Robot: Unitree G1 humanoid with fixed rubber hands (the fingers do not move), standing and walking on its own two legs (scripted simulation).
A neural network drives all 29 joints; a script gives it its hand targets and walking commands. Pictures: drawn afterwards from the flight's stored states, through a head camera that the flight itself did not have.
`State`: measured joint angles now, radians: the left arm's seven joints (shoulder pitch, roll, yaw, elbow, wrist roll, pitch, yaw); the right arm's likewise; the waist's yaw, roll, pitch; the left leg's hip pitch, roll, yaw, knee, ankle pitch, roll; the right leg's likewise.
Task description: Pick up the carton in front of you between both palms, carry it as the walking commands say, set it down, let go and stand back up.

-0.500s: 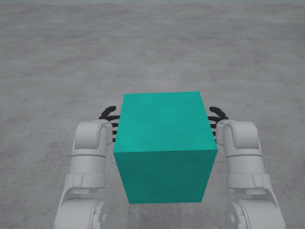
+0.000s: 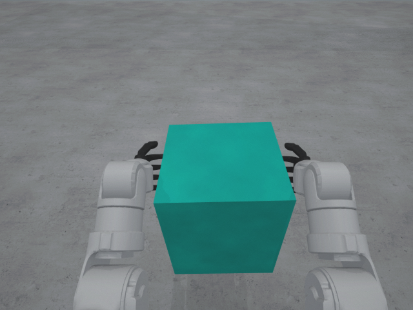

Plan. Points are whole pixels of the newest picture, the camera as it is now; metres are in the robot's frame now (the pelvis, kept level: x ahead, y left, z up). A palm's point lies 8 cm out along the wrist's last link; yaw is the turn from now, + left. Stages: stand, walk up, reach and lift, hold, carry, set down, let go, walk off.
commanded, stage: carry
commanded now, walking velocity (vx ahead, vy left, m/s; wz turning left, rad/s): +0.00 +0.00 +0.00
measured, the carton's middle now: (221, 199) +0.34 +0.00 +0.05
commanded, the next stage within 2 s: hold in 1.50 s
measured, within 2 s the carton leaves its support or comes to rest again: neither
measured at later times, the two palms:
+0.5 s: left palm (141, 178) +0.33 +0.15 +0.12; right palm (301, 179) +0.33 -0.15 +0.12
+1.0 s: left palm (145, 220) +0.28 +0.15 +0.06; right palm (301, 225) +0.28 -0.15 +0.05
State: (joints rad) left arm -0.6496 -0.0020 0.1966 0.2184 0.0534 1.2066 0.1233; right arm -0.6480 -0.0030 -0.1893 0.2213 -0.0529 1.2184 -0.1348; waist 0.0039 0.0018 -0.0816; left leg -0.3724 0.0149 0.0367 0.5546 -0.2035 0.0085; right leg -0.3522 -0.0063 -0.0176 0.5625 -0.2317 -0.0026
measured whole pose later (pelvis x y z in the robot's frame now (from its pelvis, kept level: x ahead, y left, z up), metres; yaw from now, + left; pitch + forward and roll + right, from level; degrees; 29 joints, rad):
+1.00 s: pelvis +0.00 +0.00 +0.00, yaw +0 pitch +1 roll +0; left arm -0.24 -0.15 0.19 0.13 0.23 0.87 0.01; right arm -0.24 0.15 -0.20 0.13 -0.23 0.88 -0.04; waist 0.00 0.00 -0.14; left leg -0.38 0.01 0.04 0.55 -0.20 0.01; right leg -0.36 -0.01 -0.02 0.56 -0.23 0.00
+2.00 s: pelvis +0.03 -0.01 +0.01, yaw -1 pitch -7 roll +0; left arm -0.32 -0.17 0.28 0.34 0.32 0.69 -0.02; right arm -0.31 0.16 -0.27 0.36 -0.32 0.68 0.01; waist 0.01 -0.01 0.02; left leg -0.08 -0.02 -0.02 0.41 -0.21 0.01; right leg -0.07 0.03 0.03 0.42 -0.23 -0.02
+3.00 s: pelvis -0.05 +0.00 -0.21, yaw -1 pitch +43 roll +0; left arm -0.86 -0.09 0.51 0.58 0.26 0.28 0.02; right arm -0.89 0.04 -0.44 0.67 -0.24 0.26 -0.04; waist 0.03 -0.02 -0.19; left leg -1.84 -0.03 -0.01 1.54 -0.45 -0.01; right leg -1.83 0.05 0.01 1.55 -0.48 0.00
